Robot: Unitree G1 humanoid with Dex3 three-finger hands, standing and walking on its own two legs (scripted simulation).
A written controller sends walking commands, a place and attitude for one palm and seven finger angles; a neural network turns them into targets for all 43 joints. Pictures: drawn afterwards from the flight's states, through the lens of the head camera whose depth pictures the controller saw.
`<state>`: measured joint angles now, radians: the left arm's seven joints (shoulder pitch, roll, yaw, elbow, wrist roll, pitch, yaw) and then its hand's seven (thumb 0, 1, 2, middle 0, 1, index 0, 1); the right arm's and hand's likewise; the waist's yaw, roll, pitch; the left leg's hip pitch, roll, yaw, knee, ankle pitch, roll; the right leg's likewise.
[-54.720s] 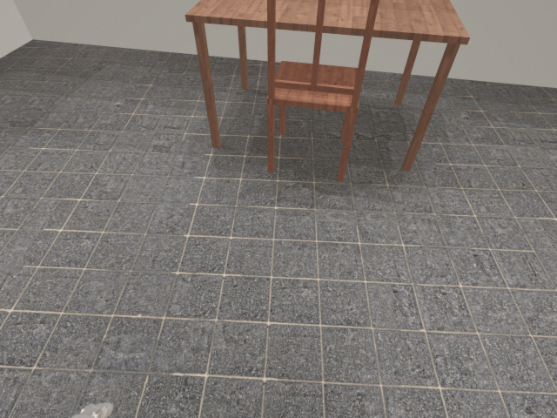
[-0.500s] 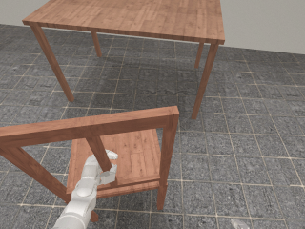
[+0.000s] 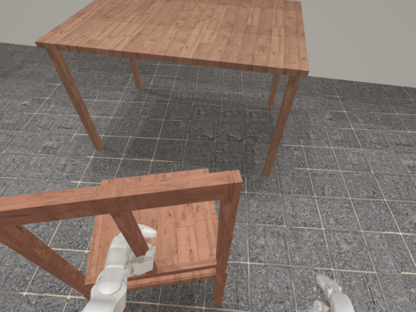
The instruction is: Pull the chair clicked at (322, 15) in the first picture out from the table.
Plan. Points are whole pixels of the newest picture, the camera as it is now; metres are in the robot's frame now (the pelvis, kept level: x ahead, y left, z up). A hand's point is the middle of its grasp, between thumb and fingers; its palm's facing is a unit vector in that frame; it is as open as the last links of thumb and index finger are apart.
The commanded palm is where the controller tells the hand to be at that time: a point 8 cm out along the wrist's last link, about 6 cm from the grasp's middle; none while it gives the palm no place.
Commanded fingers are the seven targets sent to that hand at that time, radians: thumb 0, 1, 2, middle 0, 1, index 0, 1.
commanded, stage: stop walking, hand still on the chair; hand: left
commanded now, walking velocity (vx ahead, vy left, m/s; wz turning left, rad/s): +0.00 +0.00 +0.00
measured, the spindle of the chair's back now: (139, 246) +0.26 +0.17 -0.07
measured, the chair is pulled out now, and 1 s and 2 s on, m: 0.66 0.66 0.66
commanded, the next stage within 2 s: open the thumb and straighten the fingers in 0.02 s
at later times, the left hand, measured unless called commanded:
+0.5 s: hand (142, 253) +0.25 +0.16 -0.07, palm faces +0.06 -0.98 -0.17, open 11.8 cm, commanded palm +0.22 +0.20 -0.05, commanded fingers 0.00 -0.55 0.20 -0.25 -0.73 -0.25 -0.73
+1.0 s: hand (141, 260) +0.24 +0.16 -0.07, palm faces +0.06 -0.98 -0.17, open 17.4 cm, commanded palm +0.20 +0.21 -0.05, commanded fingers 0.00 -0.55 0.20 0.00 0.00 0.00 0.00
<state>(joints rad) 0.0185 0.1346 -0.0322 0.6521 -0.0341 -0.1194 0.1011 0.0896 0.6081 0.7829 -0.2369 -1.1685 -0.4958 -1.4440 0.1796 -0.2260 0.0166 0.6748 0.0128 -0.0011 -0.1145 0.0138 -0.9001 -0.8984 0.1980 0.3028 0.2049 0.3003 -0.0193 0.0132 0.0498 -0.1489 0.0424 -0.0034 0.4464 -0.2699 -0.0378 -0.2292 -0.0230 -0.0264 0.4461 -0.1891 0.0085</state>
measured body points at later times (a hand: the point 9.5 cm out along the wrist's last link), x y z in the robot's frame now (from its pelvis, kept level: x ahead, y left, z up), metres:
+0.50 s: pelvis +0.00 +0.01 -0.03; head +0.04 -0.01 +0.42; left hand +0.24 +0.21 -0.06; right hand +0.16 -0.25 -0.13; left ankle -0.02 +0.14 -0.74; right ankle +0.03 -0.12 -0.74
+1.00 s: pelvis +0.02 +0.01 -0.04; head +0.05 -0.01 +0.40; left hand +0.23 +0.21 -0.06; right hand +0.19 -0.24 -0.13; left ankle -0.02 +0.14 -0.74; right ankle +0.03 -0.12 -0.74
